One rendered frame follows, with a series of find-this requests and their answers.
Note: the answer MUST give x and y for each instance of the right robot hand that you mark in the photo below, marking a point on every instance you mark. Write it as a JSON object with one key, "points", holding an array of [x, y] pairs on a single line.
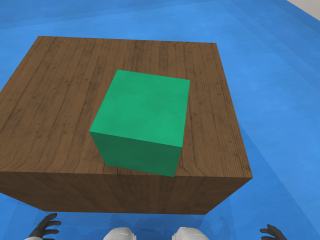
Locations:
{"points": [[272, 230]]}

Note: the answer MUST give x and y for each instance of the carton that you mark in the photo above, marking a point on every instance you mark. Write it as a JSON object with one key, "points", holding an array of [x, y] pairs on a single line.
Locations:
{"points": [[141, 121]]}

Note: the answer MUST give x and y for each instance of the left robot hand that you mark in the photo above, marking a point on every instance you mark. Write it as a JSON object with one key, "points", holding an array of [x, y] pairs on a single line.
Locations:
{"points": [[41, 230]]}

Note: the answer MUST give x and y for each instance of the pedestal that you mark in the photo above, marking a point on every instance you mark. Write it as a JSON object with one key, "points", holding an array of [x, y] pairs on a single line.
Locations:
{"points": [[49, 160]]}

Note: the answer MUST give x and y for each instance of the right robot thigh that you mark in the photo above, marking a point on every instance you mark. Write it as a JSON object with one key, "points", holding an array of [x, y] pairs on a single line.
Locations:
{"points": [[189, 233]]}

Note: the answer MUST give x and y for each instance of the left robot thigh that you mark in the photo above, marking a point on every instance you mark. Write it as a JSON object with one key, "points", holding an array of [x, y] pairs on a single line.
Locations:
{"points": [[120, 233]]}

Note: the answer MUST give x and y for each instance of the robot thigh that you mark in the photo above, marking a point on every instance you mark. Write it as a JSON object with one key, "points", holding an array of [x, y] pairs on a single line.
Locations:
{"points": [[120, 233], [189, 233]]}

